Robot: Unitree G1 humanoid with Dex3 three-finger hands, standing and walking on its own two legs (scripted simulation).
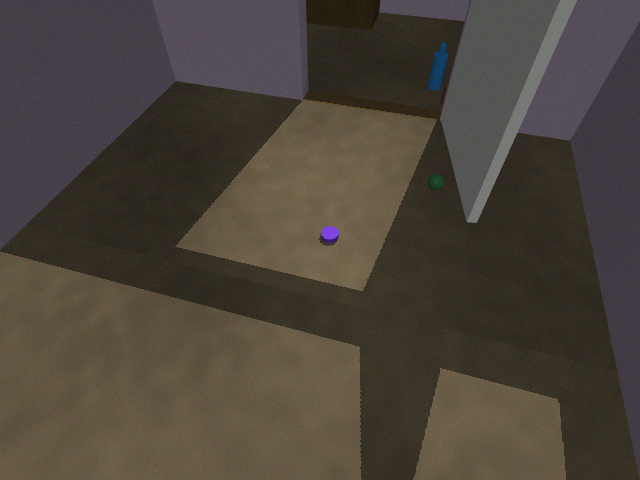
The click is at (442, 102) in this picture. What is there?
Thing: squat round
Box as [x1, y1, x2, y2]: [440, 83, 447, 104]
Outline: 447,83 444,86 440,102 442,104
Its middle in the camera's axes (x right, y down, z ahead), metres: +0.75 -0.87 +2.29
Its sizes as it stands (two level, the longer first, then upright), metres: 0.051 0.051 0.113
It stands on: the floor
